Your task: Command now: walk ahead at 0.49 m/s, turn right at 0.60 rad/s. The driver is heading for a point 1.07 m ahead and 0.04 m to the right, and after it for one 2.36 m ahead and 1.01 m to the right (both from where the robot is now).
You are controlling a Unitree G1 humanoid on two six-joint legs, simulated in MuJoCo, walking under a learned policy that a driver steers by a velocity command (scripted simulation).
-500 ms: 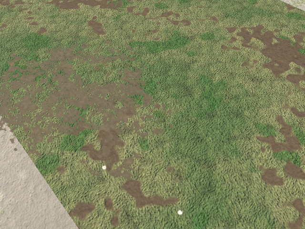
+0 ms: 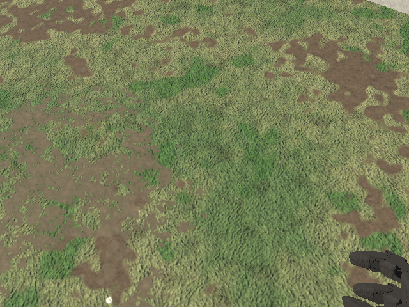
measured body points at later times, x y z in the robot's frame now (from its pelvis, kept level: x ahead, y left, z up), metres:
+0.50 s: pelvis +0.28 -0.02 +0.00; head +0.31 -0.03 +0.45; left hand +0.56 +0.14 -0.07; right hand +0.21 -0.31 -0.12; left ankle +0.17 +0.13 -0.73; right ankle +0.40 -0.18 -0.71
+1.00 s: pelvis +0.55 -0.09 +0.00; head +0.58 -0.09 +0.45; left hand +0.62 +0.20 -0.12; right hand +0.72 -0.35 -0.08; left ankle +0.74 +0.01 -0.71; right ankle +0.40 -0.18 -0.73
